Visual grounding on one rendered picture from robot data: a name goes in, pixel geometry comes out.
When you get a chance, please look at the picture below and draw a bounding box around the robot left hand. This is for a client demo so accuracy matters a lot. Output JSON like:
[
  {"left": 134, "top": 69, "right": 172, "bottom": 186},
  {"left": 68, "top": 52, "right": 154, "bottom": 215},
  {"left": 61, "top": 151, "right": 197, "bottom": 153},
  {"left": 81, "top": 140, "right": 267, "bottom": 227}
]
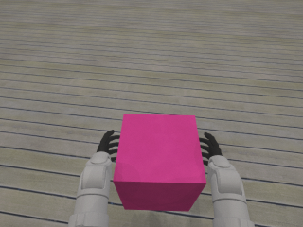
[{"left": 97, "top": 130, "right": 120, "bottom": 162}]

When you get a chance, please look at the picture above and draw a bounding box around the robot right hand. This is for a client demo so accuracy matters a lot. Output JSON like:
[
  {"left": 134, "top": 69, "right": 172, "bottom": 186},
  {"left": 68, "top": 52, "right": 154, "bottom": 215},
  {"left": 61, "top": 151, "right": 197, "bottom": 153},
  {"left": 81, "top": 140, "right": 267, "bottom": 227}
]
[{"left": 199, "top": 132, "right": 223, "bottom": 166}]

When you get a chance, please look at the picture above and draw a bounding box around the right robot forearm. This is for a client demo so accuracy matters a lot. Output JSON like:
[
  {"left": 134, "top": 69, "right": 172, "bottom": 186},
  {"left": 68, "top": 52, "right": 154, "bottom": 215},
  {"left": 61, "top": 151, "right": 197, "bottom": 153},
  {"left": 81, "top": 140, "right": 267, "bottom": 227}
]
[{"left": 207, "top": 155, "right": 255, "bottom": 227}]

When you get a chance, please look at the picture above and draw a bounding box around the left robot forearm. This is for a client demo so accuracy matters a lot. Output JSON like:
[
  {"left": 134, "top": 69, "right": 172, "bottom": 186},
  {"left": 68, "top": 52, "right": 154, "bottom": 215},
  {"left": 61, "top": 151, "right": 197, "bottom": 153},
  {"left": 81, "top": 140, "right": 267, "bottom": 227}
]
[{"left": 67, "top": 151, "right": 113, "bottom": 227}]

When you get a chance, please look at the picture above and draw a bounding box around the carton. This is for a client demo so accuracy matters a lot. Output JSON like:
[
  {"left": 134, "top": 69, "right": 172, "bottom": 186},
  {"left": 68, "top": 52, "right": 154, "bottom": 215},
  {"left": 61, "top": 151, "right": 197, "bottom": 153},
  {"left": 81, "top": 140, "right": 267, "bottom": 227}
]
[{"left": 113, "top": 113, "right": 206, "bottom": 212}]

